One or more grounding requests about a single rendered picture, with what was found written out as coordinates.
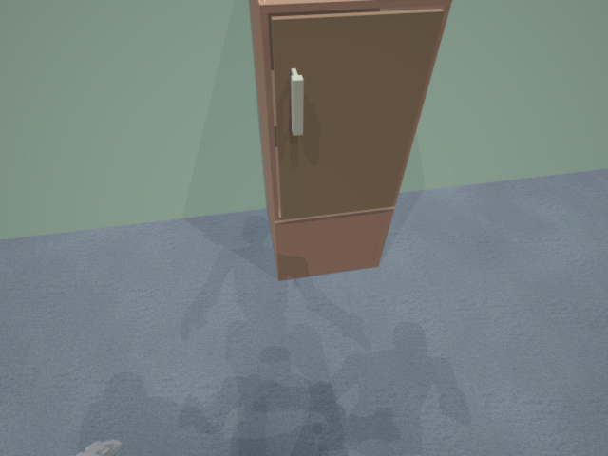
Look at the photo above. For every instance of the handle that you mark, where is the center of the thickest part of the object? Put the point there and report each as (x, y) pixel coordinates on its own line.
(297, 89)

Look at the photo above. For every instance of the cupboard door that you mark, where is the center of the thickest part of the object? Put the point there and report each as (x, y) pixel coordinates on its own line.
(364, 75)

